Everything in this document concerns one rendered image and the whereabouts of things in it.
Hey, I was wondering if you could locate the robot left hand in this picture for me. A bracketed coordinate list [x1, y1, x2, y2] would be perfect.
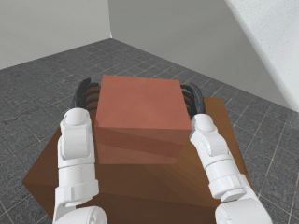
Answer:
[70, 77, 100, 112]

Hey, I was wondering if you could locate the right robot upper arm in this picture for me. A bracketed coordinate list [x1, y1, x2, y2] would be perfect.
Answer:
[215, 198, 272, 224]

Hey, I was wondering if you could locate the left robot upper arm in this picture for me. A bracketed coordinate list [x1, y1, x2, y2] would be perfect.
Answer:
[55, 205, 107, 224]

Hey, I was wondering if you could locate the robot right forearm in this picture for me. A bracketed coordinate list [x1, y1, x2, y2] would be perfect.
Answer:
[189, 114, 273, 224]

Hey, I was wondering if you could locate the robot right hand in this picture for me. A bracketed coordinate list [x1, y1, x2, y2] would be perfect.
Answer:
[180, 82, 206, 120]

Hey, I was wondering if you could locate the robot left forearm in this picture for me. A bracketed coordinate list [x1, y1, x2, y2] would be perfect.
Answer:
[52, 107, 99, 224]

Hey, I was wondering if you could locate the pedestal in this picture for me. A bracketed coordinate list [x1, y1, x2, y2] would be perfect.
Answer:
[22, 85, 254, 224]

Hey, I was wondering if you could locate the carton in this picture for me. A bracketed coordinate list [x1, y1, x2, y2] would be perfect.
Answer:
[94, 75, 192, 164]

